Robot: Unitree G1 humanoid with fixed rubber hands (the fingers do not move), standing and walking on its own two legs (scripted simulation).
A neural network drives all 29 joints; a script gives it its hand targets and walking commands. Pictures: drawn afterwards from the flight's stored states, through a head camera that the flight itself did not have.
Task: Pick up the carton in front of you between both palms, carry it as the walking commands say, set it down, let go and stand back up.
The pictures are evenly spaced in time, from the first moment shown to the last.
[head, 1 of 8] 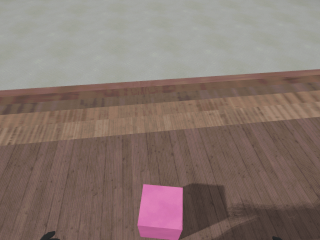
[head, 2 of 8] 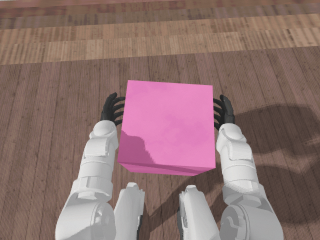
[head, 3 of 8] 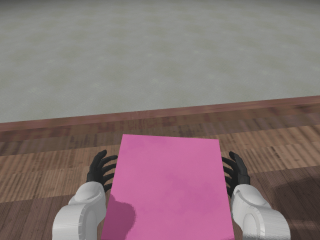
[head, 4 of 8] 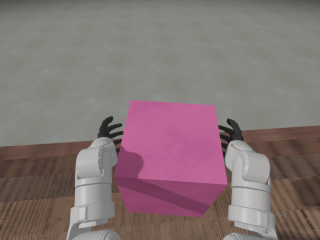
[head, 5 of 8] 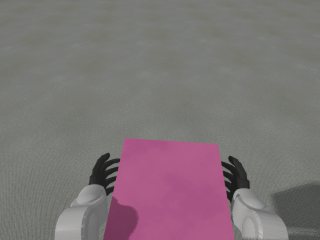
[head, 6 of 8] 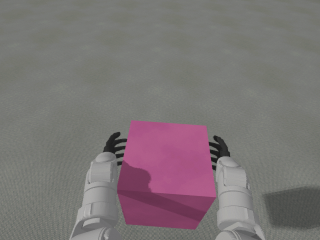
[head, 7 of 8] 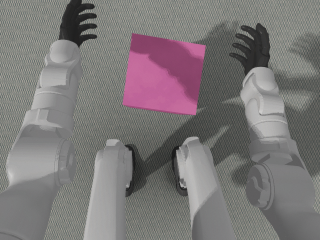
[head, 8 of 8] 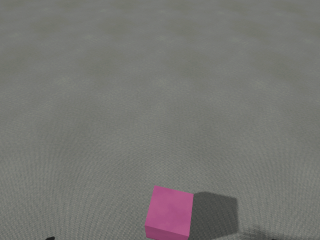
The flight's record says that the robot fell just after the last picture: no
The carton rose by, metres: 0.69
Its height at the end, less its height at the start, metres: -0.68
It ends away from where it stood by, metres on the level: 3.78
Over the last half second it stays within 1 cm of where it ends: yes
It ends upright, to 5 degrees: yes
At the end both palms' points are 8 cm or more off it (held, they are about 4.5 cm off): yes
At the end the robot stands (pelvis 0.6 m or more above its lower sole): yes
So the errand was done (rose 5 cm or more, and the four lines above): yes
